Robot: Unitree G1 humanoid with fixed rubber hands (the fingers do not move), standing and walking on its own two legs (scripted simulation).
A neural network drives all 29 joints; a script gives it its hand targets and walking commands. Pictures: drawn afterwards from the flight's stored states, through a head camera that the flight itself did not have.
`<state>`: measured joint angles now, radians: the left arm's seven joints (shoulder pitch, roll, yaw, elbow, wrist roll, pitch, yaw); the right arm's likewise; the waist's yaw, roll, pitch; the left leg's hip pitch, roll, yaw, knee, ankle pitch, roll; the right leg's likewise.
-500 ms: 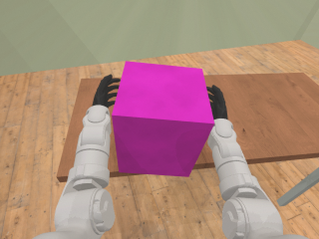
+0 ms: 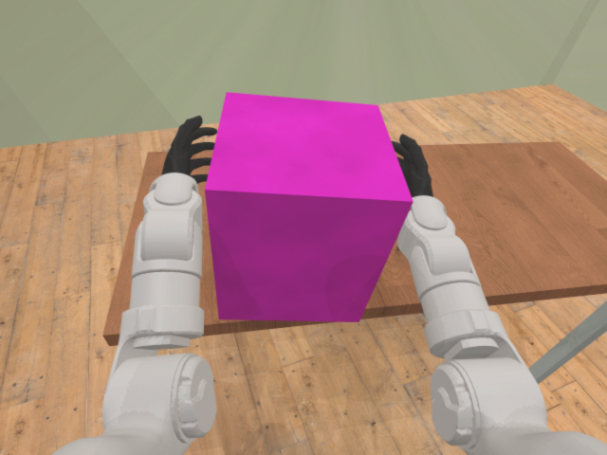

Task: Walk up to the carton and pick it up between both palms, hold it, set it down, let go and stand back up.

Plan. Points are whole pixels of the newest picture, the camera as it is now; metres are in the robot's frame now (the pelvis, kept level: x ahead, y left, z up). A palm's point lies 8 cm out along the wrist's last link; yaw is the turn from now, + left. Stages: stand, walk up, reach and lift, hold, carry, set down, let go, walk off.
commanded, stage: reach and lift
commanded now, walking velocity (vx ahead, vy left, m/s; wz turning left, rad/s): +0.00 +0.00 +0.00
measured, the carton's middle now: (296, 214) +0.40 -0.03 +0.12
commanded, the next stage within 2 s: hold in 1.22 s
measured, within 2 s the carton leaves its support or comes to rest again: neither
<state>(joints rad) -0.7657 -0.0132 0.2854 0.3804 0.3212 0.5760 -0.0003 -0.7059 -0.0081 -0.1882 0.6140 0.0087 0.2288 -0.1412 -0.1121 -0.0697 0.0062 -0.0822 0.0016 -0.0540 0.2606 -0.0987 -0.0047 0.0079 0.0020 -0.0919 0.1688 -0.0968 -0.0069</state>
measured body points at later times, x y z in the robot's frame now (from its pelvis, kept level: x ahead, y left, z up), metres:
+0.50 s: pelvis +0.00 +0.00 +0.00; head -0.04 +0.04 +0.45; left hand +0.40 +0.13 +0.23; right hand +0.38 -0.17 +0.23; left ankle +0.03 +0.12 -0.75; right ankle +0.00 -0.11 -0.75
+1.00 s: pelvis +0.00 +0.00 +0.00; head -0.05 +0.03 +0.44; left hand +0.39 +0.13 +0.27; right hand +0.38 -0.17 +0.27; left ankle +0.03 +0.12 -0.75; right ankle +0.00 -0.11 -0.75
